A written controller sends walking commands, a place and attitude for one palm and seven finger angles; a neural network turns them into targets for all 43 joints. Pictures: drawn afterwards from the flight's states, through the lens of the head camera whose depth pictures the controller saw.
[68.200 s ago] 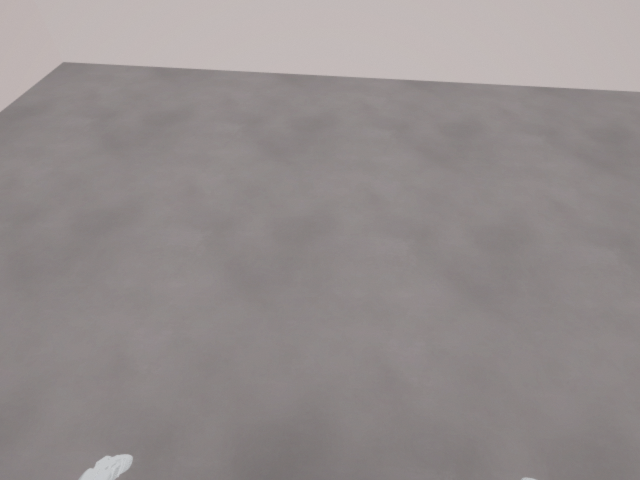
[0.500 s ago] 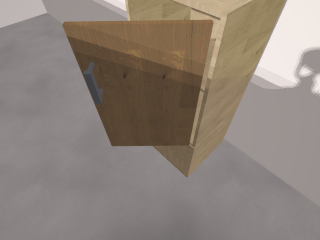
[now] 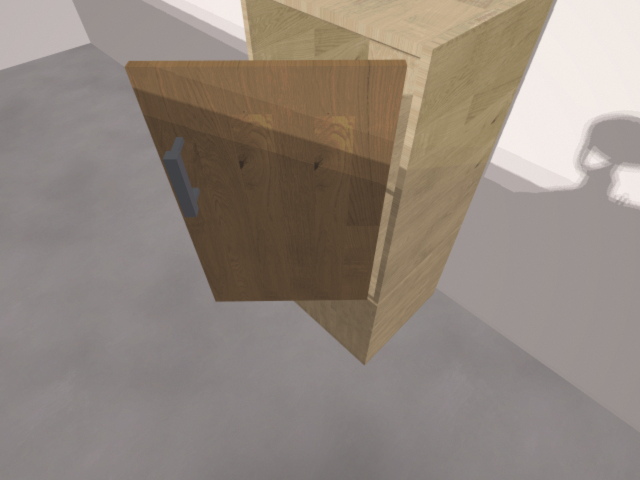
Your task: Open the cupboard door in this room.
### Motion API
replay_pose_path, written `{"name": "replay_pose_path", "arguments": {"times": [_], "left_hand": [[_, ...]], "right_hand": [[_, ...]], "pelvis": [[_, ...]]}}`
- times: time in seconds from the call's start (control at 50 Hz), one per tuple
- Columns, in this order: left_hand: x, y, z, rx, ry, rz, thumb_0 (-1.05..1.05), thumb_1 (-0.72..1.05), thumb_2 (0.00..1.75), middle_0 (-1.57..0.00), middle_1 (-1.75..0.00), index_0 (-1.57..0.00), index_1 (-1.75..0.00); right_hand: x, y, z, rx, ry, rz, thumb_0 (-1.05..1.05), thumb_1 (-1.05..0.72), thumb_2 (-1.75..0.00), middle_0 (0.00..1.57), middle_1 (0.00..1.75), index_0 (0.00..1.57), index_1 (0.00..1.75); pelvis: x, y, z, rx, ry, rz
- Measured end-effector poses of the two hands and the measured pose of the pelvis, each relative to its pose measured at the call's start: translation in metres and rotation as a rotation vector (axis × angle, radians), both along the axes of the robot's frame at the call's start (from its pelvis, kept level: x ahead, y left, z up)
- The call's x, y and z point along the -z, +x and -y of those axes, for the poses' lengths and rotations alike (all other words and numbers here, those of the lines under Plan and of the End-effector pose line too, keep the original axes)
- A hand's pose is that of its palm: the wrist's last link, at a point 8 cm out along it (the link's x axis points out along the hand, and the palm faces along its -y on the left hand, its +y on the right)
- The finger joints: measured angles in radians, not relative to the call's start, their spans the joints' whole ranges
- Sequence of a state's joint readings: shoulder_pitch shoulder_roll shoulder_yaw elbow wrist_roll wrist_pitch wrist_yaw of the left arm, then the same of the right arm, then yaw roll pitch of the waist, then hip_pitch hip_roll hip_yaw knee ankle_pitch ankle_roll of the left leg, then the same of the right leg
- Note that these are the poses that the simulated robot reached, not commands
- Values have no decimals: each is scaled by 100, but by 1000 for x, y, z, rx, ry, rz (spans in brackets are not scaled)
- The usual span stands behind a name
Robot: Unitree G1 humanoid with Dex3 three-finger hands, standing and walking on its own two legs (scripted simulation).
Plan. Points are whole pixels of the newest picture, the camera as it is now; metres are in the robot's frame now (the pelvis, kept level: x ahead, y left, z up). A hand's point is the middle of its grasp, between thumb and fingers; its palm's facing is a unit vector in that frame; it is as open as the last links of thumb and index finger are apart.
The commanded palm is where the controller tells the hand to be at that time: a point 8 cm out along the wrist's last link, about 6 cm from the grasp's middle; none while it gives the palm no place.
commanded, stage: look again from close up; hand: left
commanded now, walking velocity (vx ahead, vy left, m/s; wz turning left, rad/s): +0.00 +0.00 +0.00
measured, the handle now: (185, 177) +0.53 +0.26 +0.06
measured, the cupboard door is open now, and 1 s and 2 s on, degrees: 46 46 46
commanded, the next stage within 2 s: raise the hand with hooked fingers in 0.44 s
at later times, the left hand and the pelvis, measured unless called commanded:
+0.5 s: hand out of the picture +0.00 +0.23 -0.17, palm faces +0.00 -0.98 -0.20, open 7.4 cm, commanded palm none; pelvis -0.01 +0.05 +0.00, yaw +0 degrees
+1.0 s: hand out of the picture +0.13 +0.24 -0.06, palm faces +0.18 -0.98 -0.02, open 8.8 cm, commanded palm +0.13 +0.30 -0.03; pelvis -0.03 +0.01 -0.07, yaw +1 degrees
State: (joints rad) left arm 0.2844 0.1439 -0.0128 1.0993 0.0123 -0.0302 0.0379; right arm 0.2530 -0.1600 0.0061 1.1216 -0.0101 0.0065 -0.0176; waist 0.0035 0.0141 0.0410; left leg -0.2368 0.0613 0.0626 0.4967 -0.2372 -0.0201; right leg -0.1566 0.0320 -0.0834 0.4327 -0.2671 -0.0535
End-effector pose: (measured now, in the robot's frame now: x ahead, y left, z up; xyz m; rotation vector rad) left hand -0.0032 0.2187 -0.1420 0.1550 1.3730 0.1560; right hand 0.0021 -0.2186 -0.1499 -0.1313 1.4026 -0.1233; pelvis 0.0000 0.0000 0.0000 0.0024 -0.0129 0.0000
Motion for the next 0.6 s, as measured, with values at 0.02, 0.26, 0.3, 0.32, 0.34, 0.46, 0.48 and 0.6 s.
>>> {"name": "replay_pose_path", "arguments": {"times": [0.02, 0.26, 0.3, 0.32, 0.34, 0.46, 0.48, 0.6], "left_hand": [[0, -2, 0, 7, 0, -1, 1, 92, 89, -20, -29, -20, -30], [5, 5, -38, 17, -1, 44, 1, 92, 89, -20, -29, -20, -30], [3, 8, -44, 20, 2, 53, 1, 92, 89, -20, -29, -20, -30], [3, 8, -47, 22, 3, 54, 1, 92, 89, -20, -29, -20, -30], [2, 9, -50, 25, 4, 53, 1, 92, 89, -20, -29, -19, -30], [2, 5, -59, 29, 3, 26, 1, 91, 89, -19, -29, -19, -30], [2, 4, -60, 28, 2, 21, 1, 91, 89, -19, -29, -19, -30], [-14, 26, -64, -58, 6, 163, 1, 91, 89, -20, -30, -20, -30]], "right_hand": [[1, -1, -1, 7, -1, 4, 1, -92, -89, 20, 30, 20, 29], [1, -11, -35, 9, -11, 59, 2, -94, -89, 20, 30, 20, 29], [0, -14, -40, 5, -10, 52, 2, -94, -89, 20, 30, 20, 29], [0, -15, -42, 5, -9, 50, 2, -94, -89, 20, 30, 20, 29], [-1, -16, -44, 4, -8, 47, 2, -94, -89, 20, 30, 20, 29], [-3, -19, -52, 1, -6, 32, 2, -93, -89, 20, 30, 20, 29], [-3, -18, -53, 1, -6, 30, 2, -93, -89, 20, 30, 20, 29], [-10, -2, -48, 0, -41, 118, 2, -93, -89, 21, 30, 20, 30]], "pelvis": [[1, -1, -2, 5, -6, -2], [5, -9, -35, 4, -10, 11], [4, -10, -40, 5, -8, 9], [4, -11, -42, 6, -7, 7], [4, -11, -43, 6, -5, 5], [2, -11, -51, 8, -1, -7], [2, -11, -52, 8, 0, -8], [3, -9, -55, 6, -3, -16]]}}
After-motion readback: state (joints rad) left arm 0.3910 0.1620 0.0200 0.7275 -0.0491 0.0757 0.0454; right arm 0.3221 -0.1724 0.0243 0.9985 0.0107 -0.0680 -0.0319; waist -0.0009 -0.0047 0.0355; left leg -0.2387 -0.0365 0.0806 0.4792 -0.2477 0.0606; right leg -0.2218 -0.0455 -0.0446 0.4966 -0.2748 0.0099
